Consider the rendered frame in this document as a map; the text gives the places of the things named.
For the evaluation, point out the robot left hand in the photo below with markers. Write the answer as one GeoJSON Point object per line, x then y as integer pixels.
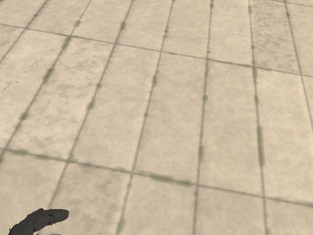
{"type": "Point", "coordinates": [38, 220]}

